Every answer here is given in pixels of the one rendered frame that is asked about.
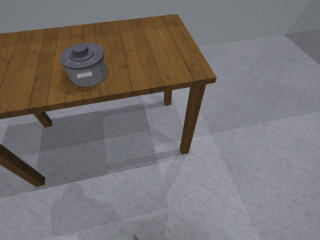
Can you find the table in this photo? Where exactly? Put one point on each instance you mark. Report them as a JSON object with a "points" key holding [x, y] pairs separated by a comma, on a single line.
{"points": [[142, 56]]}

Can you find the knob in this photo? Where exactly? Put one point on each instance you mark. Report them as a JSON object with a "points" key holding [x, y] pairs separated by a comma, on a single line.
{"points": [[79, 49]]}

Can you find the pot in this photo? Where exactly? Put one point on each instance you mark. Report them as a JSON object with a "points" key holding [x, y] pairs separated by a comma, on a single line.
{"points": [[88, 77]]}

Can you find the lid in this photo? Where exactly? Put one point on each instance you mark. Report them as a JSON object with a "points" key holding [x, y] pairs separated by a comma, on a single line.
{"points": [[71, 61]]}

